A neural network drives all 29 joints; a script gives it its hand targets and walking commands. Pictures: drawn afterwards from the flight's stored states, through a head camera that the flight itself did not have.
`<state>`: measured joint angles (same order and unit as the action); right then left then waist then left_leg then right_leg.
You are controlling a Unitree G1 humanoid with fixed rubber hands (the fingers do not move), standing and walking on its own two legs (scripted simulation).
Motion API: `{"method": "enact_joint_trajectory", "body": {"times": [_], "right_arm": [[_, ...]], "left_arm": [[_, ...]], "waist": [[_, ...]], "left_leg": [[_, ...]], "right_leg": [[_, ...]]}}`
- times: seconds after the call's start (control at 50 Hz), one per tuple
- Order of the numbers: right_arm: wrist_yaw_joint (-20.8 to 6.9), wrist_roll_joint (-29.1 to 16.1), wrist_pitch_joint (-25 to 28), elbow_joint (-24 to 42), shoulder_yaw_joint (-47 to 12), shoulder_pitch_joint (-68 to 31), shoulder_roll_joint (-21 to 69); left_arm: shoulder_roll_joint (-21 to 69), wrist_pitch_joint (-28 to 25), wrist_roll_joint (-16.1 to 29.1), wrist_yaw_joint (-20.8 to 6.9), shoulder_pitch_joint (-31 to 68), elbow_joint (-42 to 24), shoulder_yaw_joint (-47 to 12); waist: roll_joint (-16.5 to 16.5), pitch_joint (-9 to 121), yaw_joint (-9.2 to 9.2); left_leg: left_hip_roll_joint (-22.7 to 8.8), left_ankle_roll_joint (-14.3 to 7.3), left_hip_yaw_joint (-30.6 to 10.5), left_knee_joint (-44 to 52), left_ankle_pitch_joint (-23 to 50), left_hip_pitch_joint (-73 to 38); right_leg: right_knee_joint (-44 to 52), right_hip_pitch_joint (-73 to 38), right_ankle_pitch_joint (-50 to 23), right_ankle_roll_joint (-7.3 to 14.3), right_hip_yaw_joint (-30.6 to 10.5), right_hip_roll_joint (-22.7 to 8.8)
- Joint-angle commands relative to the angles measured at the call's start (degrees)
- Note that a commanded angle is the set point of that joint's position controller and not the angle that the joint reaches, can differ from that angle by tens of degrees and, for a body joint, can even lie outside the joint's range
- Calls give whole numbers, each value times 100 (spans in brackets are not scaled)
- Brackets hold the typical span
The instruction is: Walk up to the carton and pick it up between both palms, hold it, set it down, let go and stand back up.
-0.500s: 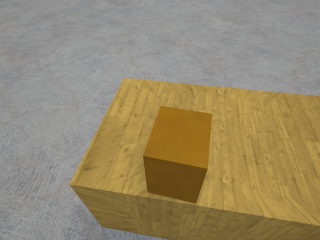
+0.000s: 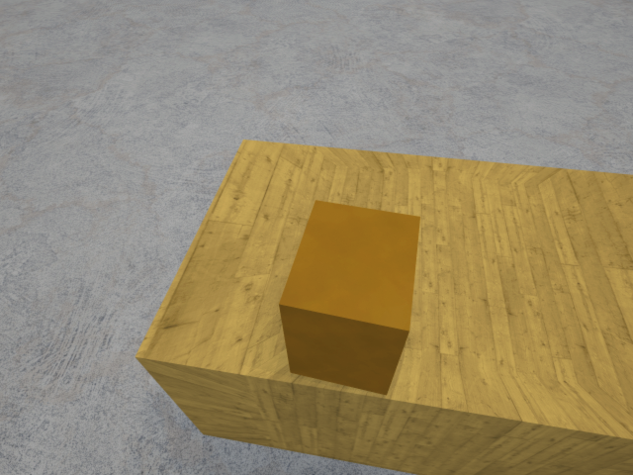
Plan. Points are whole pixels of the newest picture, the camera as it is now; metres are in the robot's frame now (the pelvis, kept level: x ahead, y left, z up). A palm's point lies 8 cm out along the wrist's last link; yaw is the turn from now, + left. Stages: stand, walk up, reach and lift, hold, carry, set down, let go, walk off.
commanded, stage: stand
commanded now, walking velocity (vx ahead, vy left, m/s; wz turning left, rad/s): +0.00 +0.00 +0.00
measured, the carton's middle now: (351, 299) +0.42 -0.03 -0.11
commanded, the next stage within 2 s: none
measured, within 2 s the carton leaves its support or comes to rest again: neither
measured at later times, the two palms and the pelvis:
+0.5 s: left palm out of the picture +0.08 +0.29 -0.12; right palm out of the picture +0.06 -0.29 -0.13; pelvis +0.01 +0.00 +0.00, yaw -1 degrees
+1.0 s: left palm out of the picture +0.09 +0.28 -0.13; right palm out of the picture +0.07 -0.29 -0.12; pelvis +0.02 +0.00 +0.00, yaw -1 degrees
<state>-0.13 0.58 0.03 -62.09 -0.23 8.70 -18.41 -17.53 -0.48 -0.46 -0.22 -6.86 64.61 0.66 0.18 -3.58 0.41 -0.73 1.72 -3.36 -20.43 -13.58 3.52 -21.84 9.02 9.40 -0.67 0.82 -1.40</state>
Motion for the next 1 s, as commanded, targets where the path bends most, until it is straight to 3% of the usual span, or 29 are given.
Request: {"method": "enact_joint_trajectory", "body": {"times": [0.0, 0.04, 0.06, 0.1, 0.12, 0.14, 0.18, 0.2, 0.24, 0.26, 0.28, 0.32, 0.38, 0.4, 0.48, 0.52, 0.54, 0.56, 0.62, 0.64, 0.66, 0.7, 0.74, 0.76, 0.78, 0.8, 0.82, 0.86, 0.98], "right_arm": [[92, 27, 151, 370, 184, -77, -1171], [133, -25, 144, 334, 249, -300, -1346], [121, 12, 135, 347, 265, -179, -1280], [134, 14, 147, 341, 354, -326, -1492], [105, 3, 130, 374, 224, -186, -1189], [72, 7, 126, 315, 308, -158, -1391], [70, 92, 135, 342, 267, -200, -1324], [64, 15, 136, 287, 288, -94, -1409], [61, 35, 154, 312, 185, -95, -1181], [79, 51, 144, 318, 259, -131, -1281], [73, 20, 144, 380, 243, -379, -1357], [84, 12, 152, 281, 271, -255, -1400], [79, 12, 169, 398, 249, -415, -1303], [75, -67, 182, 305, 284, -220, -1402], [113, -12, 201, 316, 264, -169, -1422], [81, -28, 176, 322, 292, -214, -1491], [71, -9, 137, 329, 257, -218, -1325], [106, 34, 139, 321, 253, -294, -1334], [113, 27, 120, 220, 277, -91, -1418], [132, -11, 139, 254, 309, -353, -1576], [122, -22, 150, 246, 281, -137, -1398], [109, 12, 162, 225, 277, -95, -1335], [97, 23, 143, 295, 338, -162, -1410], [98, 5, 164, 230, 315, -40, -1408], [119, -7, 183, 198, 326, -254, -1387], [98, 35, 146, 325, 254, -116, -1288], [95, 11, 174, 297, 282, -245, -1374], [93, 35, 158, 208, 277, 36, -1338], [103, 10, 161, 340, 373, -334, -1479]], "left_arm": [[-1266, -161, 35, 98, 390, -434, 213], [-1385, -134, 0, 107, 433, -402, 249], [-1500, -121, -19, 100, 314, -419, 257], [-1345, -107, 9, 83, 199, -329, 230], [-1483, -112, -15, 117, 419, -409, 294], [-1474, -146, 35, 122, 323, -391, 305], [-1423, -174, -8, 94, 412, -482, 256], [-1374, -183, 46, 80, 251, -421, 243], [-1313, -135, 3, 57, 440, -401, 200], [-1506, -134, -36, 67, 428, -458, 312], [-1418, -109, 39, 74, 312, -445, 316], [-1464, -145, 7, 53, 350, -460, 289], [-1289, -112, 30, 75, 222, -437, 222], [-1483, -157, 53, 58, 245, -418, 295], [-1391, -116, 29, 85, 353, -419, 246], [-1369, -161, 29, 51, 222, -492, 262], [-1418, -122, -6, 69, 273, -428, 260], [-1305, -106, 30, 77, 362, -462, 243], [-1481, -173, 30, 107, 393, -446, 256], [-1200, -169, 72, 81, 361, -517, 187], [-1483, -164, 5, 75, 319, -498, 232], [-1396, -167, 41, 94, 190, -331, 241], [-1506, -168, 46, 118, 181, -379, 267], [-1380, -196, 51, 108, 184, -426, 210], [-1301, -195, 11, 108, 256, -404, 233], [-1487, -164, 45, 106, 377, -484, 263], [-1287, -171, 21, 70, 238, -483, 206], [-1452, -229, 39, 83, 151, -381, 248], [-1231, -179, 4, 123, 339, -519, 202]], "waist": [[120, 405, -16], [-86, 580, 6], [131, 435, -82], [-100, 335, 36], [75, 311, -91], [226, 250, -7], [99, 117, -36], [-267, 117, 11], [-72, -13, -110], [40, 357, -3], [-236, 223, 109], [135, 448, 25], [-327, 556, 21], [-54, 589, 10], [190, 496, -29], [205, 702, 113], [221, 496, -72], [-85, 672, -9], [409, 693, -64], [-87, 610, 71], [-15, 344, -54], [353, 528, -31], [-11, 475, -64], [188, 453, -4], [-37, 409, 29], [192, 378, -59], [-6, 322, 40], [-184, 363, -79], [-75, 630, 1]], "left_leg": [[-560, -301, -295, 435, 925, 527], [-582, -290, -319, 393, 1005, 313], [-598, -291, -287, 434, 755, 460], [-513, -325, -302, 460, 531, 548], [-520, -284, -358, 497, 581, 423], [-554, -335, -317, 507, 635, 446], [-579, -349, -289, 473, 352, 564], [-543, -339, -313, 541, 374, 653], [-597, -323, -267, 508, 379, 704], [-602, -317, -304, 543, 391, 452], [-635, -311, -232, 487, 343, 618], [-570, -304, -339, 513, 527, 524], [-588, -314, -303, 454, 743, 597], [-563, -262, -280, 493, 727, 492], [-619, -319, -346, 426, 1174, 424], [-593, -249, -291, 372, 1258, 277], [-554, -230, -187, 429, 987, 245], [-583, -275, -182, 310, 890, 255], [-598, -309, -283, 507, 1097, 172], [-573, -276, -184, 407, 1053, 314], [-565, -239, -257, 486, 844, 381], [-603, -285, -257, 467, 1077, 200], [-571, -280, -208, 495, 1308, 74], [-628, -280, -254, 504, 1414, 106], [-595, -321, -199, 384, 1123, 199], [-603, -257, -229, 526, 1107, 350], [-569, -269, -214, 538, 845, 368], [-604, -317, -234, 576, 890, 222], [-620, -296, -222, 566, 1110, 55]], "right_leg": [[362, -477, -835, 220, -652, -575], [390, -492, -873, 272, -730, -636], [361, -475, -1010, 286, -645, -648], [459, -425, -844, 268, -678, -567], [387, -304, -541, 221, -598, -570], [465, -280, -394, 242, -609, -517], [605, -248, -262, 249, -741, -566], [461, -335, -480, 301, -796, -604], [438, -210, -525, 292, -803, -633], [365, -256, -311, 292, -731, -606], [458, -275, -516, 329, -832, -556], [397, -289, -485, 285, -745, -512], [341, -619, -916, 281, -677, -603], [296, -628, -860, 236, -683, -586], [245, -558, -1334, 294, -687, -615], [223, -524, -1101, 270, -581, -554], [298, -435, -992, 267, -676, -536], [414, -544, -968, 250, -722, -598], [252, -518, -1142, 280, -716, -625], [345, -576, -1320, 266, -749, -610], [265, -395, -1227, 277, -701, -579], [329, -495, -1180, 226, -621, -590], [249, -415, -1352, 239, -682, -555], [328, -453, -1158, 199, -607, -601], [442, -422, -1214, 229, -709, -586], [379, -472, -1059, 198, -638, -526], [358, -547, -1037, 243, -676, -594], [371, -433, -969, 262, -780, -636], [287, -590, -1356, 320, -729, -611]]}}
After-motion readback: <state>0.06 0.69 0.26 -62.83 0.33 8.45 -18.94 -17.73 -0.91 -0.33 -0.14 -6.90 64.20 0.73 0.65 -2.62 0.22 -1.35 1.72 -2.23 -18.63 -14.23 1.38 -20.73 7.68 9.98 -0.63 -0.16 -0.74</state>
